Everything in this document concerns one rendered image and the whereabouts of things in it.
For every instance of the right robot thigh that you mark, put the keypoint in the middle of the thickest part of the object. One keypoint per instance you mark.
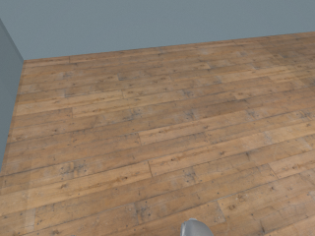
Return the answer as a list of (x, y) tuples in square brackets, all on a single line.
[(195, 228)]

